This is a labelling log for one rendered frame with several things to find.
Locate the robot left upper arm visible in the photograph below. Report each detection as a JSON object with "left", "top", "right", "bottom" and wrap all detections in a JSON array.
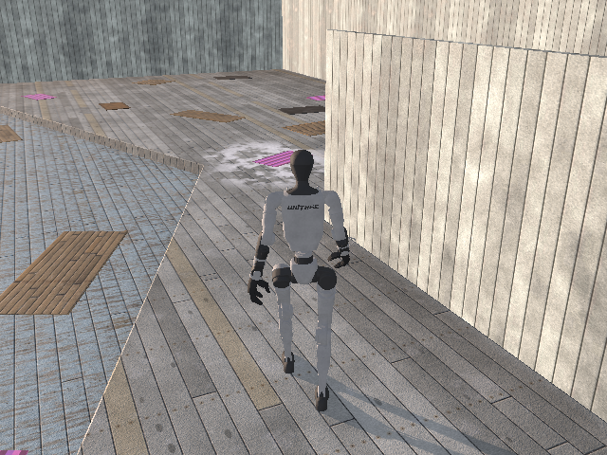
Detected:
[{"left": 261, "top": 191, "right": 283, "bottom": 246}]

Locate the left robot forearm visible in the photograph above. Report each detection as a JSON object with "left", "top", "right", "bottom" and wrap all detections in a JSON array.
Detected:
[{"left": 249, "top": 231, "right": 269, "bottom": 281}]

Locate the robot head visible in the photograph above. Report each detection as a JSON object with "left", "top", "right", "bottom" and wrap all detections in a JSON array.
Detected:
[{"left": 286, "top": 150, "right": 319, "bottom": 195}]

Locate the right robot hand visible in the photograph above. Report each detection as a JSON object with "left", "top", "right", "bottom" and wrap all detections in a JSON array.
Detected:
[{"left": 327, "top": 251, "right": 350, "bottom": 268}]

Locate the robot right upper arm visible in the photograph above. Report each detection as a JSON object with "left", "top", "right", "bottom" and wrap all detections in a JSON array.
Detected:
[{"left": 322, "top": 191, "right": 346, "bottom": 241}]

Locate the left robot thigh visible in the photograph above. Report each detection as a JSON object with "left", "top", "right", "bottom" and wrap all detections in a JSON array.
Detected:
[{"left": 272, "top": 264, "right": 293, "bottom": 320}]

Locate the left robot hand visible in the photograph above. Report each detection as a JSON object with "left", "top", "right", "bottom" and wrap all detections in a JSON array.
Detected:
[{"left": 248, "top": 278, "right": 270, "bottom": 305}]

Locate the right robot forearm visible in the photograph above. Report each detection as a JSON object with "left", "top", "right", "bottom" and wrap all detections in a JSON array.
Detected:
[{"left": 335, "top": 227, "right": 350, "bottom": 256}]

